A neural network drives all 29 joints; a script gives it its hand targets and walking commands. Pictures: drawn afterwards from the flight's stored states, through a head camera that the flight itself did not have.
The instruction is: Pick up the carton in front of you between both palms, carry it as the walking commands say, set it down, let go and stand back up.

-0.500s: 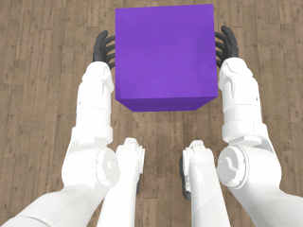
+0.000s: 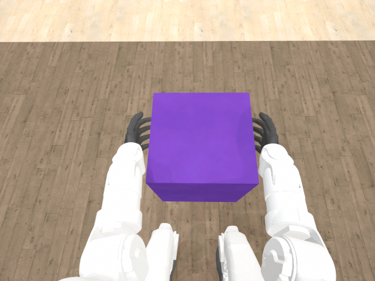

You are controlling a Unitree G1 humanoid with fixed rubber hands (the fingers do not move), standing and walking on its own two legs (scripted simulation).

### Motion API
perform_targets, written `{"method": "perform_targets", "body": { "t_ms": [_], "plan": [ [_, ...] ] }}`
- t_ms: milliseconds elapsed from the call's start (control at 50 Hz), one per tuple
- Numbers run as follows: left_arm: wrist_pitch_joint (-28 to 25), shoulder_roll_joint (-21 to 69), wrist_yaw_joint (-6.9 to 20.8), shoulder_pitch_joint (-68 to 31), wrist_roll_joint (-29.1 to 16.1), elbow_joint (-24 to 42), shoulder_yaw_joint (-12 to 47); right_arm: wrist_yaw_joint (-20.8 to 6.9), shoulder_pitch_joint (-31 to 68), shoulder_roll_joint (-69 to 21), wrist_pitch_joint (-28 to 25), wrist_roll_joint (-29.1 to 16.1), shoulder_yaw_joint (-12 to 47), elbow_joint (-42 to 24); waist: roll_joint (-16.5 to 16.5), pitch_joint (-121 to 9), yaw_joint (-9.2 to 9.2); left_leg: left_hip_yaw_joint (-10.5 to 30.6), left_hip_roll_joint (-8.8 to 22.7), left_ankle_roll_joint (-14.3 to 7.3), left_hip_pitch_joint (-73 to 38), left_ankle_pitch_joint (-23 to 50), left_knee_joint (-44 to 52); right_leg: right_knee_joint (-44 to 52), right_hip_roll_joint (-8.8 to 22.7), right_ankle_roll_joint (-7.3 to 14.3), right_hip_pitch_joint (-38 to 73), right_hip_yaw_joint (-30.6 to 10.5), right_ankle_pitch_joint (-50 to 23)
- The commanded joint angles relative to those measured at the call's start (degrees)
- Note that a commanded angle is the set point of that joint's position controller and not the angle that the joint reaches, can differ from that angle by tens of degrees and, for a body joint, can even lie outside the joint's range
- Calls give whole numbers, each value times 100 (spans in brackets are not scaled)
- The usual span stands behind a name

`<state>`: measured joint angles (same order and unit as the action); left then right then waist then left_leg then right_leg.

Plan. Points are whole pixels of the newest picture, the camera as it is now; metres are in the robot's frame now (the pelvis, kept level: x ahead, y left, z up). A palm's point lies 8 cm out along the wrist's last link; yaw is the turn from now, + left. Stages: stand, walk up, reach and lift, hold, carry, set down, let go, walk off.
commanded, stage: reach and lift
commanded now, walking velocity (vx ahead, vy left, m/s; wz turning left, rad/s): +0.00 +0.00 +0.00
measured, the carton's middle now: (200, 154) +0.40 +0.01 -0.10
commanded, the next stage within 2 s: hold in 1.60 s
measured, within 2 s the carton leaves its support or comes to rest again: neither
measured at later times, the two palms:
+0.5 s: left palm (110, 134) +0.34 +0.15 +0.12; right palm (303, 139) +0.34 -0.15 +0.12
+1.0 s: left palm (102, 131) +0.33 +0.15 +0.15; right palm (313, 137) +0.33 -0.15 +0.15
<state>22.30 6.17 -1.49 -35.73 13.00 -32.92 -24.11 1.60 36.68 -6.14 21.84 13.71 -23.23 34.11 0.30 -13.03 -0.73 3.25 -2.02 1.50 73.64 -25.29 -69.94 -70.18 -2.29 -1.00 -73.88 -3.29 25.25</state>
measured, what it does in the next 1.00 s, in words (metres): rises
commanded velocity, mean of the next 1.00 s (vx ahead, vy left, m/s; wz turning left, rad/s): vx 0.00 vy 0.00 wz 0.00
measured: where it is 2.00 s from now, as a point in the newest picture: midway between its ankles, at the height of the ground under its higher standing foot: (195, 279)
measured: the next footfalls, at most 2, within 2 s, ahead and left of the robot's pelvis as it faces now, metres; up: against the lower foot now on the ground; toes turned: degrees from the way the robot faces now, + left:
none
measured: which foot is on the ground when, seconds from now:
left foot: down 0.00-1.00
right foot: down 0.00-1.00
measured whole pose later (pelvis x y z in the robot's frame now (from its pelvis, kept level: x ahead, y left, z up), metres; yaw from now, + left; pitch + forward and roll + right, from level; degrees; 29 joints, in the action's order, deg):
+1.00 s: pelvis +0.03 +0.00 +0.12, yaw +0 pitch -4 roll +0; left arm 34.9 10.0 1.5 -19.7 17.6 -21.2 -18.9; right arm -1.4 19.8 -10.0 34.7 17.7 -18.7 21.4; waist -0.1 2.1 0.0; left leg 3.7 -0.9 0.6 9.9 -12.2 -26.4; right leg -26.4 -0.9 -0.5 -10.0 -3.8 12.1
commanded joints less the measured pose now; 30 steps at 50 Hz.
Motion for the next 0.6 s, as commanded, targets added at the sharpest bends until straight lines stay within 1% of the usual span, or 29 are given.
{"method": "perform_targets", "body": {
  "t_ms": [0, 120, 220, 380, 480, 520, 580],
  "plan": [
    [-76, 6085, 1438, -3130, -888, -195, 3391, -1426, 2979, -6153, -63, -879, 3295, 234, -13, -3588, -28, -191, -673, -101, -2643, 1326, 1234, 1241, -652, 51, 2759, 140, -1349],
    [-37, 6127, 1443, -2465, -870, -25, 3595, -1450, 2343, -6160, -17, -882, 3507, 31, -17, -3011, -2, -42, -590, -124, -3569, 1609, 2006, 1985, -565, 83, 3644, 14, -1612],
    [56, 6093, 1459, -1914, -864, 127, 3740, -1462, 1761, -6120, 81, -862, 3627, -141, -19, -2463, 18, 56, -517, -138, -4369, 2008, 2649, 2626, -496, 104, 4431, -72, -1988],
    [421, 5984, 1466, -1146, -922, 568, 4002, -1463, 1027, -5987, 443, -972, 3927, -686, -30, -1564, 55, 112, -421, -129, -5662, 2561, 3641, 3660, -387, 77, 5651, -96, -2537],
    [765, 5894, 1489, -848, -994, 998, 4204, -1486, 730, -5929, 809, -1057, 4113, -1101, -17, -910, 64, 112, -360, -118, -6293, 2547, 4236, 4272, -330, 68, 6321, -102, -2553],
    [915, 5809, 1496, -771, -967, 1078, 4139, -1497, 632, -5879, 965, -1031, 4038, -1151, -9, -530, 59, 104, -344, -124, -6396, 2342, 4447, 4486, -315, 78, 6459, -109, -2372],
    [1086, 5701, 1533, -739, -846, 1004, 3877, -1536, 587, -5763, 1138, -919, 3776, -1066, -30, 21, 70, 96, -316, -152, -6438, 1845, 4685, 4713, -282, 109, 6475, -105, -1889]
  ]
}}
